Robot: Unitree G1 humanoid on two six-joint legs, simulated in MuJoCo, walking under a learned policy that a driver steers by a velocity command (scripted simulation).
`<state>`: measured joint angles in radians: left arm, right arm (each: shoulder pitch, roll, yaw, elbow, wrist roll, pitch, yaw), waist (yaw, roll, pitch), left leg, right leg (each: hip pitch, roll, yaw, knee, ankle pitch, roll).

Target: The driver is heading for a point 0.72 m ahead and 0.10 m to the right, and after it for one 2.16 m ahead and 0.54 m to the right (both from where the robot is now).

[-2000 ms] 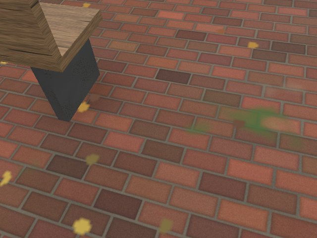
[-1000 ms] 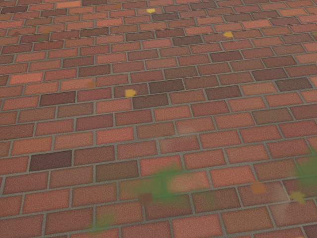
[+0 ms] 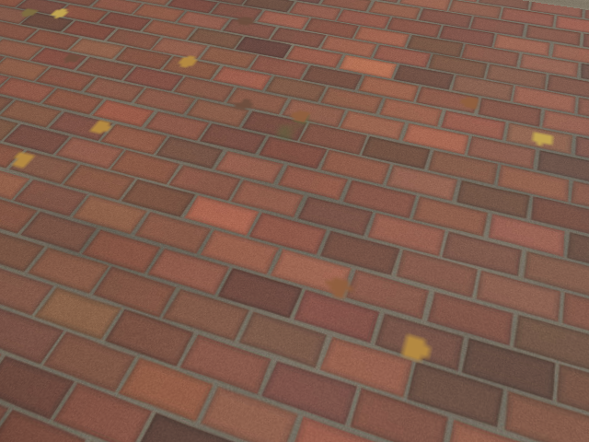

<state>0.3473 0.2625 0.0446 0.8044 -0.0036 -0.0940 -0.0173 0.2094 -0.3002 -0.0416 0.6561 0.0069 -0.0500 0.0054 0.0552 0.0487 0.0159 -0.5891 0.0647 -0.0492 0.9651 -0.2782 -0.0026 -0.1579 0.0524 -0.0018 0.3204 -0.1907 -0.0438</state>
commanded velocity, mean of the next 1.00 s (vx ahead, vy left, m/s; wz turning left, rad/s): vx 0.49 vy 0.00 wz -0.25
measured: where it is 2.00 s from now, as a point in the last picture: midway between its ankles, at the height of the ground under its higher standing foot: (358, 347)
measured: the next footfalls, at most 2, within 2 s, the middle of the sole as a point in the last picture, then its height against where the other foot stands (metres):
left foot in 0.24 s outside the picture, level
right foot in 0.78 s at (376, 405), level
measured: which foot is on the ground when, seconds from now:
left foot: up 0.00-0.22, down 0.24-0.80, up 0.82-1.00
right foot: down 0.00-0.26, up 0.28-0.76, down 0.78-1.00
